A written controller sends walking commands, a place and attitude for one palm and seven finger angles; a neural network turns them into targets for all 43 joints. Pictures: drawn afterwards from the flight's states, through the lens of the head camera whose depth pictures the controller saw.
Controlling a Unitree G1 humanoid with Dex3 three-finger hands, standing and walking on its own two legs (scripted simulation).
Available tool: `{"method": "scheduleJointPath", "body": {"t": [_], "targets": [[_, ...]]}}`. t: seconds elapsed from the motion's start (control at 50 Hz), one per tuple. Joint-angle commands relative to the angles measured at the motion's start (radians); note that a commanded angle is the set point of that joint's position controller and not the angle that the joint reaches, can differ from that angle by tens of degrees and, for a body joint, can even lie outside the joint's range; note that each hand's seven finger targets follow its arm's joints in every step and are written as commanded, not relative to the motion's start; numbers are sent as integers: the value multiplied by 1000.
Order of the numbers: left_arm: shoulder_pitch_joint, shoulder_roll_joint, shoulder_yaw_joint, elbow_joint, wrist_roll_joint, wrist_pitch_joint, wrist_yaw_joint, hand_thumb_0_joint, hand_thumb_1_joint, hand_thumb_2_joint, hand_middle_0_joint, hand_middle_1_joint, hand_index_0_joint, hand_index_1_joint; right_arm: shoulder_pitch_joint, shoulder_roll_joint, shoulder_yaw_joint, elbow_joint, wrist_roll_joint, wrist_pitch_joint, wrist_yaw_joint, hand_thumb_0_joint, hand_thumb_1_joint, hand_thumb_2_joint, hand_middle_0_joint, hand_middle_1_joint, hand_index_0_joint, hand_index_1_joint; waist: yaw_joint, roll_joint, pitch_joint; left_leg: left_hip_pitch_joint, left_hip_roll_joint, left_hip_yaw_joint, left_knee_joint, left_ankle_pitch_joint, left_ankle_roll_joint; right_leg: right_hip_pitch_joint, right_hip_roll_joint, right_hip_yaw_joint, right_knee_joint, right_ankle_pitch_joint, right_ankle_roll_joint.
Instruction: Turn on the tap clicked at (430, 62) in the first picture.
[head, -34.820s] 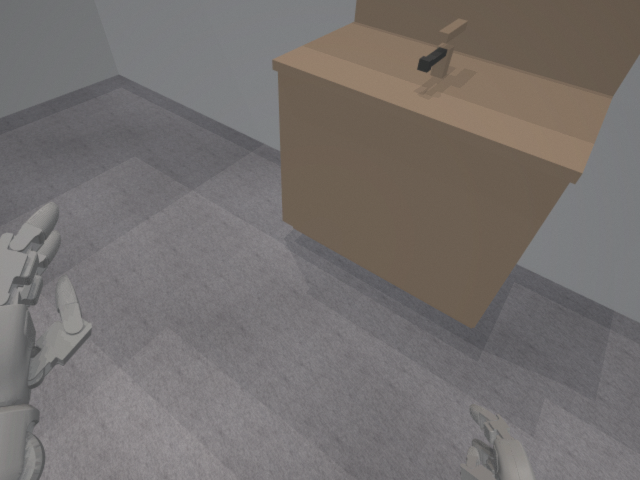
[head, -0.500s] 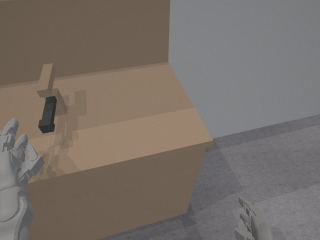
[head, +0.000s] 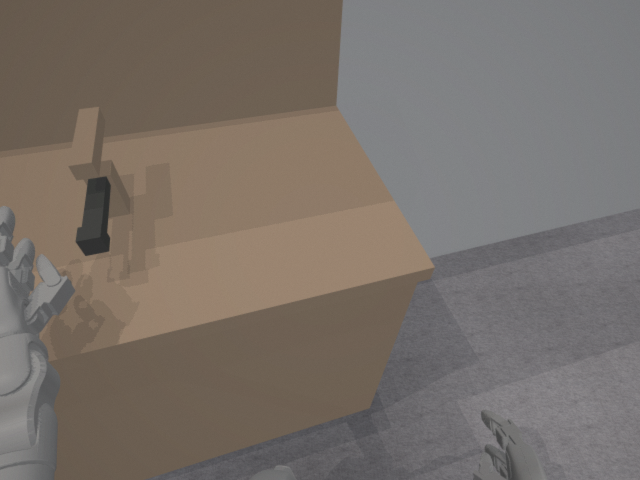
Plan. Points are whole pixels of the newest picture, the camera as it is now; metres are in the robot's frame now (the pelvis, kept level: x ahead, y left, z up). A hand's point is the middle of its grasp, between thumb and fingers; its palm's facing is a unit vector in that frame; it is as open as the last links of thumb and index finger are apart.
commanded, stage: reach beside the lever's end, fingers flat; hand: left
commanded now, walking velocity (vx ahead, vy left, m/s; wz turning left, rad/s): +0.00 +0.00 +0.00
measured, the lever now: (93, 239) +0.36 +0.32 +0.10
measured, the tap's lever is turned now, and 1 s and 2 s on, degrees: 0 0 11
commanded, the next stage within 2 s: push the lever round in 0.80 s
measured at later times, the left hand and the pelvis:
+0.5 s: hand (72, 275) +0.32 +0.34 +0.08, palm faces +0.54 -0.84 -0.11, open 7.8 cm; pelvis +0.01 +0.00 +0.00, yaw -1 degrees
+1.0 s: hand (76, 271) +0.32 +0.33 +0.08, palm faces +0.55 -0.83 -0.11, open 7.8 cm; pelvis +0.01 +0.00 +0.00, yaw -1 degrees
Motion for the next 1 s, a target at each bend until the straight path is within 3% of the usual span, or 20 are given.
{"method": "scheduleJointPath", "body": {"t": [0.0, 0.14, 0.16, 0.26, 0.34, 0.36, 0.42, 0.46, 0.48, 0.56, 0.62, 0.7, 0.72, 0.74, 0.78, 0.84, 0.86, 0.92, 0.96, 0.98], "targets": [[-257, 258, 76, -142, -7, -69, -20, 0, 900, 900, -153, -157, -153, -157, -74, -153, -57, -143, 11, -44, -16, 0, -900, -900, 200, 300, 200, 300, -9, 52, -199, 291, 31, -130, -144, -80, -29, -159, -13, 61, -115, 110, 6], [-374, 350, 130, -78, 12, -87, -13, 0, 900, 900, -150, -150, -150, -150, -49, -159, -58, -137, 6, -29, -18, 0, -900, -900, 200, 300, 200, 300, -18, 67, -222, 283, 31, -128, -130, -84, -25, -178, -11, 67, -107, 100, 8], [-387, 376, 152, -77, 23, -100, -5, 0, 900, 900, -150, -150, -150, -150, -46, -159, -57, -127, 2, -24, -18, 0, -900, -900, 200, 300, 200, 300, -12, 112, -226, 286, 30, -129, -125, -78, -27, -181, -12, 70, -102, 105, 6], [-385, 376, 151, -36, 30, -143, -24, 0, 900, 900, -150, -150, -150, -150, -21, -163, -63, -123, -2, -18, -7, 0, -900, -900, 200, 300, 200, 300, -15, 141, -273, 323, 38, -142, -106, -25, -33, -199, -7, 65, -80, 121, 1], [-297, 312, 108, 11, -7, -112, -74, 0, 900, 900, -150, -150, -150, -150, -9, -170, -70, -148, 10, -16, -2, 0, -900, -900, 200, 300, 200, 300, -11, 62, -265, 289, 33, -120, -95, 18, -22, -170, -4, 63, -98, 148, 7], [-268, 337, 141, 37, -6, -102, -72, 0, 900, 900, -150, -150, -150, -150, -4, -172, -71, -138, 12, -9, -5, 0, -900, -900, 200, 300, 200, 300, -3, 55, -252, 280, 36, -123, -97, 25, -23, -162, -5, 61, -99, 157, 6], [-246, 317, 131, -19, -19, -100, -76, 0, 900, 900, -150, -150, -150, -150, -4, -170, -76, -160, 13, -11, -1, 0, -900, -900, 200, 300, 200, 300, 4, 42, -265, 286, 33, -114, -91, 67, -21, -150, -4, 60, -99, 182, 9], [-226, 360, 179, -66, -7, -121, -50, 0, 900, 900, -150, -150, -150, -150, -8, -166, -76, -154, 10, -7, 2, 0, -900, -900, 200, 300, 200, 300, 17, 82, -259, 300, 38, -122, -91, 87, -26, -154, -2, 58, -89, 187, 5], [-237, 322, 144, -103, -4, -134, -41, 0, 900, 900, -150, -150, -150, -150, -11, -161, -75, -164, 5, -9, 6, 0, -900, -900, 200, 300, 200, 300, 5, 100, -272, 311, 37, -119, -87, 93, -25, -162, -3, 58, -82, 188, 7], [-289, 391, 207, -108, 12, -174, -10, 0, 900, 900, -150, -150, -150, -150, -19, -160, -73, -138, 1, -1, 2, 0, -900, -900, 200, 300, 200, 300, -11, 83, -223, 266, 36, -116, -80, 25, -20, -184, -1, 66, -78, 153, 9], [-344, 347, 151, -114, 4, -184, -35, 0, 900, 900, -150, -150, -150, -150, -31, -158, -71, -137, 2, -9, -3, 0, -900, -900, 200, 300, 200, 300, -28, 135, -244, 293, 35, -116, -85, -20, -21, -207, -5, 73, -79, 122, 7], [-396, 333, 105, -30, 0, -141, -84, 0, 900, 900, -150, -150, -150, -150, -22, -163, -65, -125, 14, -8, -21, 0, -900, -900, 200, 300, 200, 300, -48, 95, -229, 281, 33, -118, -91, -47, -16, -213, -8, 74, -94, 113, 9], [-371, 335, 107, -7, -5, -126, -95, 0, 900, 900, -150, -150, -150, -150, -18, -166, -66, -130, 16, -9, -24, 0, -900, -900, 200, 300, 200, 300, -34, 86, -237, 271, 31, -119, -96, -53, -17, -201, -8, 75, -99, 105, 9], [-392, 317, 84, 5, -11, -113, -105, 0, 900, 900, -150, -150, -150, -150, -20, -165, -62, -134, 20, -12, -26, 0, -900, -900, 200, 300, 200, 300, -41, 84, -220, 265, 28, -116, -97, -59, -16, -204, -10, 75, -105, 106, 10], [-400, 331, 99, 48, -7, -94, -103, 0, 900, 900, -150, -150, -150, -150, -9, -166, -61, -127, 22, -7, -28, 0, -900, -900, 200, 300, 200, 300, -40, 68, -212, 258, 29, -120, -99, -60, -15, -205, -11, 73, -109, 112, 10], [-349, 367, 146, 44, -10, -97, -89, 0, 900, 900, -150, -150, -150, -150, 1, -168, -68, -142, 17, -7, -20, 0, -900, -900, 200, 300, 200, 300, -10, 42, -262, 265, 27, -116, -88, 5, -18, -168, -7, 68, -102, 144, 9], [-327, 384, 164, 33, 2, -107, -73, 0, 900, 900, -150, -150, -150, -150, -4, -167, -68, -138, 14, -2, -16, 0, -900, -900, 200, 300, 200, 300, 0, 87, -267, 277, 27, -110, -79, 29, -18, -167, -8, 73, -99, 158, 7], [-312, 362, 159, -29, 4, -139, -48, 0, 900, 900, -150, -150, -150, -150, -3, -160, -71, -159, 7, -1, 2, 0, -900, -900, 200, 300, 200, 300, 2, 86, -307, 295, 31, -112, -69, 74, -21, -159, -4, 66, -80, 177, 7], [-316, 370, 173, -24, 13, -150, -28, 0, 900, 900, -150, -150, -150, -150, -6, -159, -68, -148, 6, 6, 5, 0, -900, -900, 200, 300, 200, 300, -6, 92, -269, 278, 35, -117, -69, 45, -20, -176, -2, 66, -78, 164, 7], [-334, 334, 139, -19, 10, -151, -28, 0, 900, 900, -150, -150, -150, -150, -10, -157, -66, -154, 8, 7, 7, 0, -900, -900, 200, 300, 200, 300, -16, 91, -252, 261, 32, -109, -69, 24, -18, -183, -3, 68, -80, 152, 9]]}}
